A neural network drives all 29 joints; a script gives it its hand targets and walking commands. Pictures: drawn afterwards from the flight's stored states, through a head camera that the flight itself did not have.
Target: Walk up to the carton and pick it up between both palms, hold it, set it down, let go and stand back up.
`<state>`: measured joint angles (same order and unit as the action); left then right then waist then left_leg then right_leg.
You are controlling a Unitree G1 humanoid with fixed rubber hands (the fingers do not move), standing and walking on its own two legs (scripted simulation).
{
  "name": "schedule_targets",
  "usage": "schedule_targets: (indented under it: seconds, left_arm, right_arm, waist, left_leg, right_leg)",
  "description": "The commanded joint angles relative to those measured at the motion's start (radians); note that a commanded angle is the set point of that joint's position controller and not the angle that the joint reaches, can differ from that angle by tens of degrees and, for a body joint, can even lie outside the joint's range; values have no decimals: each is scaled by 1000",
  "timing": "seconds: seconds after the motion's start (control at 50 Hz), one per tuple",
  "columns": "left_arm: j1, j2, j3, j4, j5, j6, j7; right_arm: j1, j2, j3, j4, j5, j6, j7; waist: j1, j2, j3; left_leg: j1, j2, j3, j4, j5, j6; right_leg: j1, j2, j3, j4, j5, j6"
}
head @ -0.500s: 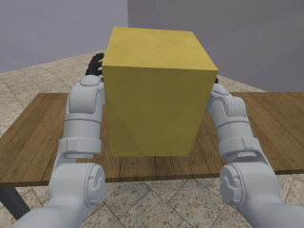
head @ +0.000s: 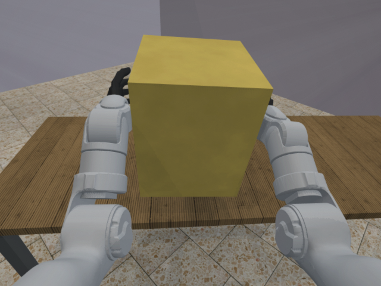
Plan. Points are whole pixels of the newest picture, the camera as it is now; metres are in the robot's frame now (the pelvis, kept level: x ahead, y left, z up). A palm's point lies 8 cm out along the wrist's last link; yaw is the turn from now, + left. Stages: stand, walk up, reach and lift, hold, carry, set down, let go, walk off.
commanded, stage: hold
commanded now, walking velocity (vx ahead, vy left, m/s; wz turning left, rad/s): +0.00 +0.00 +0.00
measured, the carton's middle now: (191, 117) +0.37 +0.01 +0.24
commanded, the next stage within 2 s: none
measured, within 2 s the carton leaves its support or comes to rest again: neither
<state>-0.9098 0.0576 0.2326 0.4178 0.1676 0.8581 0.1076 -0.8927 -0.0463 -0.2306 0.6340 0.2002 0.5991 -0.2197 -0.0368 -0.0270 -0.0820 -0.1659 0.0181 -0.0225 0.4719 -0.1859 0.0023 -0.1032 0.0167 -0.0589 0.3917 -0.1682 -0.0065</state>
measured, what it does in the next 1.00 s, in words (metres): stands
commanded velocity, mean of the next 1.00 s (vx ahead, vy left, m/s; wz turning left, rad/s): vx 0.00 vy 0.00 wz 0.00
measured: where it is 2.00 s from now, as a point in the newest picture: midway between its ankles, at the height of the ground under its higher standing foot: outside the picture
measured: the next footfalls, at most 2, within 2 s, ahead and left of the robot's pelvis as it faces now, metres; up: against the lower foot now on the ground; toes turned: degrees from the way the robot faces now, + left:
none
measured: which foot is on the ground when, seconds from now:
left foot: down 0.00-1.00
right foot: down 0.00-1.00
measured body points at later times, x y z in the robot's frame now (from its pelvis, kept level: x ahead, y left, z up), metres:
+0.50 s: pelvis +0.00 +0.00 +0.00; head -0.08 +0.02 +0.44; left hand +0.38 +0.16 +0.27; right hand +0.39 -0.14 +0.25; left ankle +0.05 +0.11 -0.74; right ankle +0.04 -0.11 -0.74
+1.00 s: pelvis +0.00 +0.00 +0.00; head -0.08 +0.02 +0.44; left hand +0.38 +0.15 +0.27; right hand +0.39 -0.14 +0.25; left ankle +0.05 +0.11 -0.74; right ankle +0.04 -0.11 -0.74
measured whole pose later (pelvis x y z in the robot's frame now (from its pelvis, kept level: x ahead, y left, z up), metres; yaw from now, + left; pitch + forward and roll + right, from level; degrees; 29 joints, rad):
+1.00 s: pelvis +0.00 +0.00 +0.00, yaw +0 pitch -7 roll -2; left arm -0.91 0.06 0.23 0.42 0.17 0.86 0.11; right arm -0.90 -0.05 -0.23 0.64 0.21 0.60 -0.22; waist -0.04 -0.03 -0.08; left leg -0.17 0.02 -0.02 0.47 -0.19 0.00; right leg -0.11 0.02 -0.06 0.39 -0.17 -0.01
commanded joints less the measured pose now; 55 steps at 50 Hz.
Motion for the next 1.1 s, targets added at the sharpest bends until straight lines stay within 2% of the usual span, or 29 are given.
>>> schedule_targets:
  seconds: [0.0, 0.04, 0.08, 0.1, 0.14, 0.2, 0.24, 0.28, 0.32, 0.36, 0.38, 0.4, 0.42, 0.44, 0.5, 0.54, 0.58, 0.62, 0.64, 0.7, 0.76, 0.78, 0.84, 0.88, 0.92, 0.98, 1.04, 1.06, 1.08]
  left_arm:
    - [-904, -689, -438, -209, -223, -106, -153]
    - [-892, -685, -401, -193, -200, -101, -152]
    - [-887, -684, -440, -216, -223, -94, -148]
    - [-921, -698, -464, -220, -233, -99, -146]
    - [-889, -686, -444, -237, -217, -97, -146]
    - [-872, -698, -451, -237, -210, -84, -155]
    - [-845, -646, -378, -91, -157, -73, -168]
    - [-907, -680, -396, -126, -189, -88, -165]
    - [-939, -678, -426, -205, -218, -106, -156]
    - [-898, -695, -443, -167, -220, -102, -155]
    - [-877, -685, -434, -172, -211, -96, -160]
    - [-913, -700, -454, -206, -214, -103, -155]
    - [-859, -669, -402, -153, -191, -94, -158]
    - [-898, -678, -423, -198, -200, -97, -157]
    - [-866, -675, -412, -161, -207, -93, -159]
    - [-908, -692, -445, -241, -226, -103, -156]
    - [-882, -677, -426, -178, -210, -94, -152]
    - [-875, -667, -422, -203, -210, -93, -154]
    - [-911, -676, -435, -248, -215, -99, -150]
    - [-860, -665, -388, -84, -170, -79, -167]
    - [-914, -688, -418, -162, -194, -93, -164]
    - [-901, -670, -384, -146, -195, -93, -164]
    - [-959, -703, -461, -232, -240, -114, -147]
    - [-929, -708, -440, -195, -231, -107, -147]
    - [-883, -668, -393, -169, -199, -101, -153]
    - [-884, -664, -412, -220, -206, -97, -154]
    - [-912, -675, -440, -235, -217, -96, -158]
    - [-890, -670, -421, -171, -209, -90, -159]
    - [-890, -686, -435, -180, -202, -87, -161]
  right_arm:
    - [-1247, 582, 500, -392, 245, -84, 133]
    - [-1199, 579, 498, -334, 243, -66, 131]
    - [-1227, 560, 512, -406, 267, -79, 129]
    - [-1232, 550, 492, -395, 256, -76, 130]
    - [-1199, 578, 517, -394, 267, -66, 121]
    - [-1183, 553, 499, -374, 264, -69, 124]
    - [-1164, 522, 457, -268, 219, -50, 128]
    - [-1239, 538, 438, -315, 220, -68, 133]
    - [-1252, 581, 483, -359, 246, -76, 136]
    - [-1237, 563, 475, -367, 239, -79, 130]
    - [-1243, 574, 491, -398, 248, -79, 124]
    - [-1253, 571, 495, -407, 250, -80, 127]
    - [-1206, 566, 493, -356, 250, -68, 126]
    - [-1193, 571, 485, -336, 232, -67, 127]
    - [-1242, 554, 492, -394, 246, -73, 124]
    - [-1203, 568, 500, -396, 253, -69, 124]
    - [-1203, 543, 483, -361, 252, -64, 125]
    - [-1200, 567, 504, -388, 259, -60, 125]
    - [-1181, 572, 508, -366, 261, -59, 126]
    - [-1212, 532, 449, -293, 222, -60, 130]
    - [-1235, 559, 468, -346, 244, -73, 135]
    - [-1251, 558, 470, -351, 236, -69, 133]
    - [-1261, 582, 487, -374, 239, -83, 134]
    - [-1228, 574, 483, -348, 243, -77, 135]
    - [-1222, 581, 503, -356, 248, -72, 130]
    - [-1203, 576, 516, -398, 265, -66, 122]
    - [-1162, 560, 486, -341, 248, -64, 126]
    - [-1222, 556, 489, -372, 251, -66, 126]
    - [-1197, 541, 470, -358, 236, -66, 122]
  waist:
    - [-15, 81, -564]
    - [-12, 62, -519]
    - [-17, 82, -586]
    - [-45, 106, -549]
    - [-25, 86, -576]
    - [-38, 104, -557]
    - [-30, 61, -405]
    - [-39, 92, -463]
    - [-17, 78, -539]
    - [-45, 85, -529]
    - [-24, 69, -533]
    - [-35, 88, -558]
    - [-16, 69, -489]
    - [-35, 83, -507]
    - [-23, 76, -526]
    - [-44, 92, -565]
    - [-43, 105, -531]
    - [-22, 71, -515]
    - [-34, 89, -554]
    - [-28, 78, -434]
    - [-36, 103, -517]
    - [-13, 67, -492]
    - [-36, 98, -599]
    - [-29, 106, -540]
    - [-8, 53, -509]
    - [-21, 66, -541]
    - [-48, 102, -530]
    - [-30, 82, -527]
    - [-56, 94, -511]
  left_leg:
    - [119, -30, -26, -109, 148, -15]
    - [126, -28, -27, -115, 157, -21]
    - [144, -34, -27, -101, 188, -24]
    - [137, -33, -31, -102, 183, -33]
    - [141, -38, -30, -92, 208, -24]
    - [160, -26, -34, -104, 196, -35]
    - [82, -29, -31, -145, 49, -14]
    - [74, -25, -26, -144, 62, -22]
    - [112, -32, -30, -122, 112, -16]
    - [123, -29, -33, -116, 148, -19]
    - [123, -32, -28, -104, 166, -13]
    - [140, -32, -28, -103, 182, -26]
    - [105, -38, -26, -113, 145, -10]
    - [113, -36, -30, -115, 135, -16]
    - [123, -32, -32, -115, 136, -13]
    - [149, -31, -32, -102, 190, -24]
    - [151, -30, -28, -112, 162, -30]
    - [135, -38, -25, -101, 178, -21]
    - [160, -35, -31, -97, 205, -24]
    - [72, -28, -25, -146, 42, -12]
    - [96, -30, -23, -134, 89, -23]
    - [92, -33, -24, -134, 88, -7]
    - [139, -28, -31, -109, 142, -27]
    - [130, -24, -28, -113, 158, -32]
    - [123, -35, -24, -113, 151, -2]
    - [139, -39, -32, -103, 204, -11]
    - [146, -33, -31, -107, 159, -24]
    - [120, -36, -31, -114, 124, -14]
    - [131, -31, -28, -123, 131, -30]
  right_leg:
    - [101, 59, 57, -98, 128, 12]
    - [84, 67, 52, -106, 108, 17]
    - [104, 64, 51, -97, 149, 15]
    - [75, 58, 49, -103, 146, 16]
    - [106, 64, 53, -101, 162, 19]
    - [92, 68, 54, -105, 149, 8]
    - [64, 54, 55, -125, 37, 13]
    - [71, 49, 53, -114, 42, 13]
    - [74, 59, 51, -105, 97, 14]
    - [75, 57, 54, -108, 134, 10]
    - [92, 61, 56, -104, 145, 15]
    - [89, 65, 51, -104, 149, 12]
    - [86, 57, 60, -111, 123, 15]
    - [83, 54, 54, -106, 126, 17]
    - [88, 55, 57, -111, 118, 18]
    - [97, 61, 54, -99, 167, 17]
    - [63, 60, 52, -115, 122, 13]
    - [91, 62, 55, -109, 142, 18]
    - [83, 61, 52, -96, 168, 18]
    - [62, 50, 55, -128, 25, 11]
    - [94, 52, 52, -107, 82, 11]
    - [77, 51, 58, -117, 70, 16]
    - [77, 58, 46, -97, 118, 14]
    - [64, 58, 53, -105, 118, 8]
    - [81, 56, 57, -108, 141, 23]
    - [105, 62, 53, -102, 173, 22]
    - [73, 56, 50, -98, 144, 17]
    - [81, 56, 54, -112, 95, 17]
    - [87, 57, 48, -113, 111, 13]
